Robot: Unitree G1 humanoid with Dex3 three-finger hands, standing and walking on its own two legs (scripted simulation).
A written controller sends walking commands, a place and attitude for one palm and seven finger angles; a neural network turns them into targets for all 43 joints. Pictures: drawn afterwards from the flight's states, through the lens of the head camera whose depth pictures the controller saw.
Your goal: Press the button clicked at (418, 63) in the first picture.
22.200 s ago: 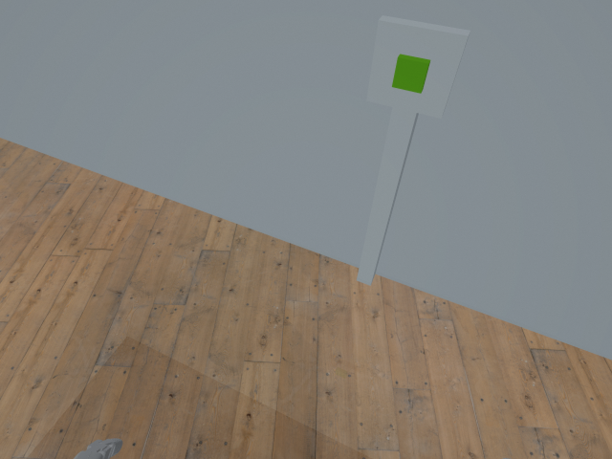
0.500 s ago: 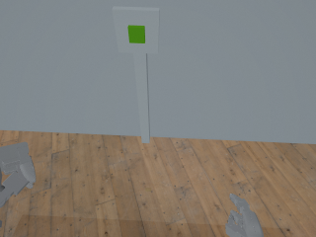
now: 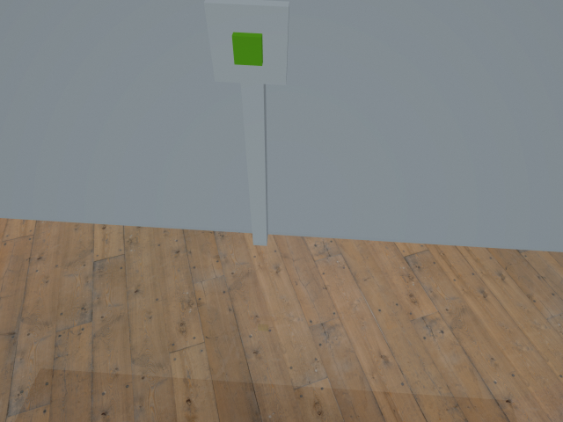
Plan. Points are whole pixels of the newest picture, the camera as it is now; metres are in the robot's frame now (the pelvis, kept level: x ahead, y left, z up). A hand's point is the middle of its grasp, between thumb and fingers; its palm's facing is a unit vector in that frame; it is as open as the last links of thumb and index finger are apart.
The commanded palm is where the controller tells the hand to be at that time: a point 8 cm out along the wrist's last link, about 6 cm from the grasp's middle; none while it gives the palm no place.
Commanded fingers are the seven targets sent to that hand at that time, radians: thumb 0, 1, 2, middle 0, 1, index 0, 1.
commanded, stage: let the arm hang, fingers relaxed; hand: left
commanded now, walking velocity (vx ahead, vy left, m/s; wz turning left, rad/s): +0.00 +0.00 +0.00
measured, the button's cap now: (248, 48) +0.85 +0.12 +0.10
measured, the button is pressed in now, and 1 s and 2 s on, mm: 0 0 0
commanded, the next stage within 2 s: stand and wait in 0.76 s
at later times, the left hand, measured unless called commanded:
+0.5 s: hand out of the picture +0.02 +0.19 -0.17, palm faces +0.02 -0.97 -0.23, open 7.2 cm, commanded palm none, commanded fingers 0.00 0.90 0.90 -0.20 -0.30 -0.20 -0.30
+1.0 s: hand out of the picture +0.06 +0.22 -0.15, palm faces +0.01 -0.95 -0.30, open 7.4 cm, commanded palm none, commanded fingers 0.00 0.90 0.90 -0.20 -0.30 -0.20 -0.30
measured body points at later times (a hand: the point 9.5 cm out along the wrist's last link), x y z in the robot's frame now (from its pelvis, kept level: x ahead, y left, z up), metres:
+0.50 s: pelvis +0.00 +0.01 +0.01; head +0.01 +0.00 +0.45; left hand +0.02 +0.24 -0.15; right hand -0.01 -0.21 -0.16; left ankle +0.03 +0.11 -0.74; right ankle +0.04 -0.10 -0.74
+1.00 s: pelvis +0.02 +0.00 +0.01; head +0.04 -0.01 +0.46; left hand +0.06 +0.27 -0.13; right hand +0.05 -0.26 -0.15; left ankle +0.03 +0.11 -0.74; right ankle +0.04 -0.10 -0.74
